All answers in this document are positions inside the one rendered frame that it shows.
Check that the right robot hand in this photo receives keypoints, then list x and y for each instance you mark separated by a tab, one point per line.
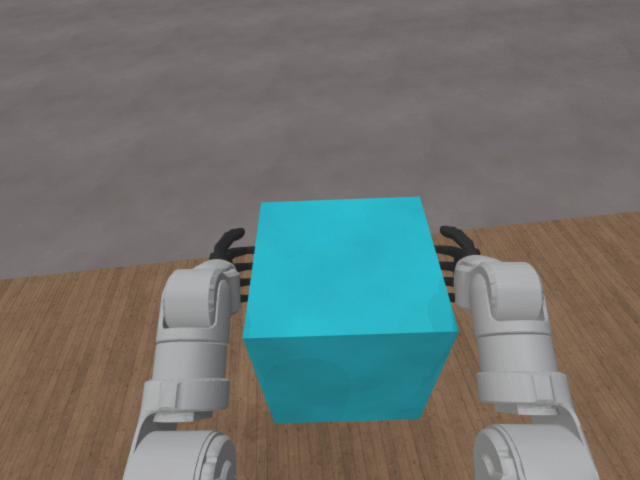
464	242

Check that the carton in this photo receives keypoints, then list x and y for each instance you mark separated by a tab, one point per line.
348	315

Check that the right robot forearm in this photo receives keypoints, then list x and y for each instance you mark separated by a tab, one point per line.
518	369

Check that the left robot forearm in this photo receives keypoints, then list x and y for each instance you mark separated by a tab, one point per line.
188	381

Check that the left robot upper arm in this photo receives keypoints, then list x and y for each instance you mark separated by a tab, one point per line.
183	455

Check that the left robot hand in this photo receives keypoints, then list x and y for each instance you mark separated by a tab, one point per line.
221	251

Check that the right robot upper arm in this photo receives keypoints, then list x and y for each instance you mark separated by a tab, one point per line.
530	452

